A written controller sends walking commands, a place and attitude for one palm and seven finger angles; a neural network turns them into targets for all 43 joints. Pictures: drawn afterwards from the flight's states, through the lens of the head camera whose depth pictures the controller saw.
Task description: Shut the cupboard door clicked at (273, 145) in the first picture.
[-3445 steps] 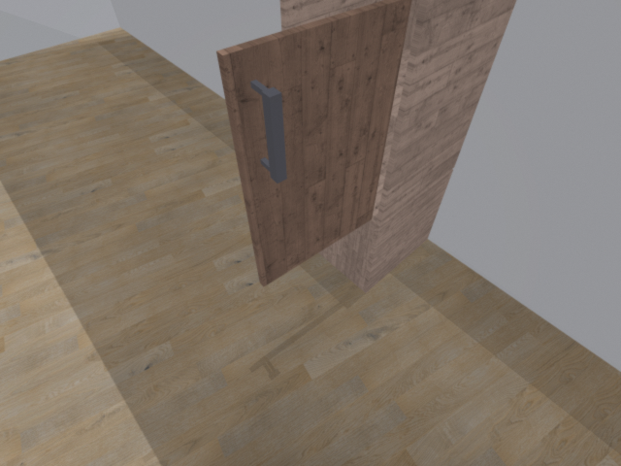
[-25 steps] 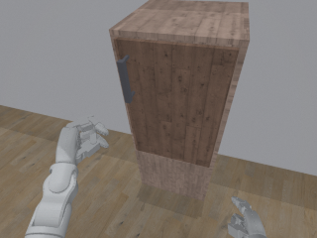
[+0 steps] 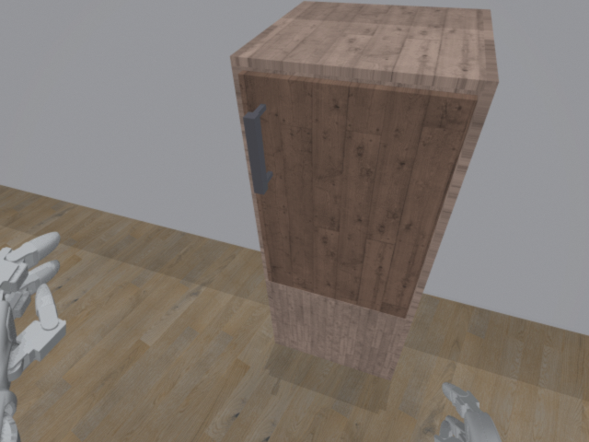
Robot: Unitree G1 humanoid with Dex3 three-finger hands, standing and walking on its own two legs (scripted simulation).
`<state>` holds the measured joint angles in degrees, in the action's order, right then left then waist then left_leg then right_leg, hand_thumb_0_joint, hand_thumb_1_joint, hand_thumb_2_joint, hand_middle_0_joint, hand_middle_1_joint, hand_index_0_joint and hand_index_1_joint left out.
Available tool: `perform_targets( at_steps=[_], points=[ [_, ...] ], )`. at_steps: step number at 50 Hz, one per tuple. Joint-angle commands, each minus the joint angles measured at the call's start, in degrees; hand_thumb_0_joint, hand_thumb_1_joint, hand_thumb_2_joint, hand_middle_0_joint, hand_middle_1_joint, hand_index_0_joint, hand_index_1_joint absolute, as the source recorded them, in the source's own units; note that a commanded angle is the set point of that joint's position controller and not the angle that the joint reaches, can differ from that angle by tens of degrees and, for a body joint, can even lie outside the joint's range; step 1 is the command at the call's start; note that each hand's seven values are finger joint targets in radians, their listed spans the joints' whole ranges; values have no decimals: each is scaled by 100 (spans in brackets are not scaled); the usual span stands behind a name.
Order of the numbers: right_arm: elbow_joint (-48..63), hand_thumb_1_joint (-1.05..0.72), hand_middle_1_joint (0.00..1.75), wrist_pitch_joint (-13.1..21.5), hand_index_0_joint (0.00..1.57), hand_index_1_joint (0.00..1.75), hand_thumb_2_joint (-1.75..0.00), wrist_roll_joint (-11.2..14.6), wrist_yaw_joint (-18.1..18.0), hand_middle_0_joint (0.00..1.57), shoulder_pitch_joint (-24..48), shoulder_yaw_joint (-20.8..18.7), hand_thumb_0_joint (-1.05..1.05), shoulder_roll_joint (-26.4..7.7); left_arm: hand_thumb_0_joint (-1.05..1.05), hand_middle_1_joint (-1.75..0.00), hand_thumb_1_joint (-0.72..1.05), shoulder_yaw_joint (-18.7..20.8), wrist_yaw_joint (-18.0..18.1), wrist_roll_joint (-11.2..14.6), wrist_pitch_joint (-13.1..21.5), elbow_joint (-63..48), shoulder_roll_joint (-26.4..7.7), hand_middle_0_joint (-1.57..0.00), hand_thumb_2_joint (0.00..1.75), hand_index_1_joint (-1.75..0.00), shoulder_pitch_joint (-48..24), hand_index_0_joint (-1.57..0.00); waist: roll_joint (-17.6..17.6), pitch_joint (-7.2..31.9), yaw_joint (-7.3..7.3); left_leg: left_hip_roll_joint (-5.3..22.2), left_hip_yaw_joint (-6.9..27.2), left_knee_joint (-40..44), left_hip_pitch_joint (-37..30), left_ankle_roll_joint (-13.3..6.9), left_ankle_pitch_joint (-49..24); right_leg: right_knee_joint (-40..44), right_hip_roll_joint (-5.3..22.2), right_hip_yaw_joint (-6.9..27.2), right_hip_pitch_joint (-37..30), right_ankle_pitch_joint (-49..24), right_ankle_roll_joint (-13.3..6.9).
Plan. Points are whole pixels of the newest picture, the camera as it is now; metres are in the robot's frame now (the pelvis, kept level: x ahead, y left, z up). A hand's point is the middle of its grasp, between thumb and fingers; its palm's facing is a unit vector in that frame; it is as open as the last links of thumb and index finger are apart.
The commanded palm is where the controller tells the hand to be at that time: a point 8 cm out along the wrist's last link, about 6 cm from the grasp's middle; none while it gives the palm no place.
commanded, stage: draw the hand back to the body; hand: left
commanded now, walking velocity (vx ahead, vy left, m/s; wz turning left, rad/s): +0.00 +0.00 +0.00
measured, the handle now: (261, 150) +0.59 +0.14 +0.11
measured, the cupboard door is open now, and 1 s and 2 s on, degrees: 0 0 0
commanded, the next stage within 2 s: step back with the hand held close in 0.32 s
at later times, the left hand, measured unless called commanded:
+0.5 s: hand (75, 317) +0.19 +0.26 +0.15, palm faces +0.45 -0.80 -0.41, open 7.4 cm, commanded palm +0.14 +0.29 +0.17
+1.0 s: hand (35, 350) +0.15 +0.28 +0.15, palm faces +0.38 -0.79 -0.48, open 7.4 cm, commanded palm +0.09 +0.32 +0.17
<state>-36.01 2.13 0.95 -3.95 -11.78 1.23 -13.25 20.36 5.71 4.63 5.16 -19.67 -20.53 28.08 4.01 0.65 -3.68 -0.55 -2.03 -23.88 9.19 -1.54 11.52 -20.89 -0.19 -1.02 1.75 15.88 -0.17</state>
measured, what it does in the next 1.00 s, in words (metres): shifts its weight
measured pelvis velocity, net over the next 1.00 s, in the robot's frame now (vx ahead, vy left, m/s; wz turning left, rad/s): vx -0.05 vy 0.02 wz -0.01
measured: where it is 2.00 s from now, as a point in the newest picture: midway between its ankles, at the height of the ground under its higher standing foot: outside the picture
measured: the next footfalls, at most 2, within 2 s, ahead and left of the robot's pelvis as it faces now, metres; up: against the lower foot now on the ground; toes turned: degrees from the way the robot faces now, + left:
right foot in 1.64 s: -0.11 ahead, -0.11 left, +0.00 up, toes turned +7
left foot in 1.82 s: -0.06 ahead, +0.12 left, +0.00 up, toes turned +5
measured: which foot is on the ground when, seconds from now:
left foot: down 0.00-1.00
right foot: down 0.00-1.00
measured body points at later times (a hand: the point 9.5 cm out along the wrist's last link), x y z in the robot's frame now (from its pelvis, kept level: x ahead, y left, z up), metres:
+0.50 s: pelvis +0.00 -0.01 +0.00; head -0.02 -0.03 +0.45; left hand +0.16 +0.30 +0.18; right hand +0.19 -0.22 -0.09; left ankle +0.02 +0.10 -0.74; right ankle -0.05 -0.12 -0.74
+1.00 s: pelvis -0.05 +0.02 -0.01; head -0.04 +0.02 +0.44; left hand +0.13 +0.32 +0.18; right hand +0.12 -0.23 -0.09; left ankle +0.02 +0.10 -0.74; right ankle -0.05 -0.12 -0.74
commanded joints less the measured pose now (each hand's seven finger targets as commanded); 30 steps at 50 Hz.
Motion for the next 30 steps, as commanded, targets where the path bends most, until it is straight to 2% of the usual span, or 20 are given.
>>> perform_targets(
  at_steps=[1, 3, 5, 7, 10, 11, 13, 15, 16, 17, 18, 21, 22, 23, 24, 25, 27, 30],
  points=[
    [938, -90, 30, 472, 20, 30, -90, 11, -51, 20, 826, -246, 0, -610, 0, -30, 90, 344, 132, -72, 365, -1256, -846, -20, 90, -30, -964, -20, -56, 177, 142, 186, 230, 382, -670, 8, -671, 381, -46, -86, 923, -768, -17],
    [921, -90, 30, 500, 20, 30, -90, 0, -71, 20, 823, -236, 0, -611, 0, -30, 90, 320, 165, -98, 355, -1164, -834, -20, 90, -30, -1047, -20, -77, 158, 121, 168, 255, 401, -673, 1, -598, 379, -54, -92, 946, -697, -27],
    [898, -90, 30, 523, 20, 30, -90, -14, -82, 20, 843, -252, 0, -641, 0, -30, 90, 459, 176, -98, 341, -1192, -986, -20, 90, -30, -1026, -20, -170, 310, 71, 157, 250, 373, -738, -22, -685, 417, -53, -62, 848, -782, -29],
    [913, -90, 30, 524, 20, 30, -90, -19, -77, 20, 849, -222, 0, -584, 0, -30, 90, 434, 181, -109, 363, -1309, -954, -20, 90, -30, -1014, -20, 35, 406, 48, 137, 243, 363, -719, 4, -823, 332, -27, -81, 714, -883, -48],
    [899, -90, 30, 522, 20, 30, -90, -39, -64, 20, 881, -220, 0, -579, 0, -30, 90, 716, 184, -76, 346, -1276, -1175, -20, 90, -30, -752, -20, -33, 391, -28, 131, 204, 302, -656, -2, -984, 386, -29, -45, 620, -1110, -51],
    [923, -90, 30, 499, 20, 30, -90, -30, -57, 20, 886, -195, 0, -519, 0, -30, 90, 563, 155, -67, 347, -1348, -1011, -20, 90, -30, -786, -20, 43, 416, 4, 122, 189, 305, -651, 14, -1042, 325, -3, -65, 585, -1162, -48],
    [929, -90, 30, 487, 20, 30, -90, -30, -36, 20, 895, -187, 0, -503, 0, -30, 90, 619, 148, -59, 349, -1367, -1042, -20, 90, -30, -726, -20, 158, 356, -5, 133, 172, 284, -635, 36, -1073, 327, -9, -64, 609, -1203, -54],
    [923, -90, 30, 476, 20, 30, -90, -37, -34, 20, 891, -192, 0, -531, 0, -30, 90, 698, 131, -36, 301, -1244, -1069, -20, 90, -30, -580, -20, 106, 249, -25, 148, 160, 271, -592, 33, -1121, 376, -23, -63, 627, -1276, -51],
    [950, -90, 30, 454, 20, 30, -90, -24, -32, 20, 877, -187, 0, -501, 0, -30, 90, 613, 113, -24, 299, -1272, -987, -20, 90, -30, -609, -20, 0, 285, 0, 146, 149, 280, -583, 30, -1165, 323, -4, -66, 589, -1327, -39],
    [970, -90, 30, 439, 20, 30, -90, -25, -28, 20, 888, -194, 0, -507, 0, -30, 90, 621, 105, -20, 292, -1291, -998, -20, 90, -30, -642, -20, 44, 267, 0, 152, 137, 271, -598, 27, -1165, 322, -7, -63, 631, -1339, -34],
    [971, -90, 30, 420, 20, 30, -90, -26, -30, 20, 888, -188, 0, -503, 0, -30, 90, 629, 103, -3, 273, -1202, -992, -20, 90, -30, -613, -20, -89, 230, 0, 148, 138, 279, -578, 23, -1077, 348, -10, -68, 663, -1257, -21],
    [982, -90, 30, 409, 20, 30, -90, -16, -48, 20, 871, -203, 0, -507, 0, -30, 90, 590, 94, -10, 274, -1255, -978, -20, 90, -30, -622, -20, 17, 335, 8, 142, 119, 278, -633, 4, -1128, 338, 11, -45, 614, -1304, -15],
    [977, -90, 30, 403, 20, 30, -90, -16, -42, 20, 883, -195, 0, -503, 0, -30, 90, 548, 97, -18, 265, -1254, -940, -20, 90, -30, -672, -20, 25, 246, 22, 150, 130, 284, -626, 16, -1098, 354, -7, -60, 668, -1246, -19],
    [1121, -90, 30, 292, 20, 30, -90, 32, -41, 20, 855, -268, 0, -689, 0, -30, 90, 1134, 133, -29, 446, -1633, -1665, -20, 90, -30, -1128, -20, -12, 65, 189, 294, 219, -79, -256, -118, -738, 587, 329, 311, 1124, -1453, 5],
    [1018, -90, 30, 229, 20, 30, -90, 6, -66, 20, 847, -260, 0, -615, 0, -30, 90, 827, 107, -33, 475, -1264, -1298, -20, 90, -30, -675, -20, -220, 138, 236, 275, 249, -251, -224, -120, -697, 555, 502, 369, 1209, -1599, -27],
    [1032, -90, 30, 186, 20, 30, -90, -3, -74, 20, 829, -289, 0, -638, 0, -30, 90, 882, 109, -51, 526, -1308, -1360, -20, 90, -30, -565, -20, -387, 214, 219, 257, 240, -350, -228, -109, -831, 504, 558, 388, 1240, -1979, -20],
    [1077, -90, 30, 92, 20, 30, -90, 15, -78, 20, 789, -308, 0, -638, 0, -30, 90, 713, 112, -57, 552, -1309, -1204, -20, 90, -30, -342, -20, -270, 556, 253, 325, 232, -434, -205, -93, -1223, 185, 630, 326, 1103, -2212, -29],
    [1147, -90, 30, 4, 20, 30, -90, 29, -131, 20, 786, -373, 0, -705, 0, -30, 90, 921, 178, -34, 571, -1491, -1425, -20, 90, -30, -145, -20, -59, 904, 244, 405, 240, -448, -339, -85, -1927, -91, 566, 271, 1050, -2575, 12]
  ],
)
